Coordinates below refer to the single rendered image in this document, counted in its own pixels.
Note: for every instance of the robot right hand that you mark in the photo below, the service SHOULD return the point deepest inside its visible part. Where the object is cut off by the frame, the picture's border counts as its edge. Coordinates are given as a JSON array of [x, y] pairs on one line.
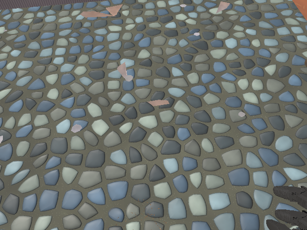
[[295, 218]]

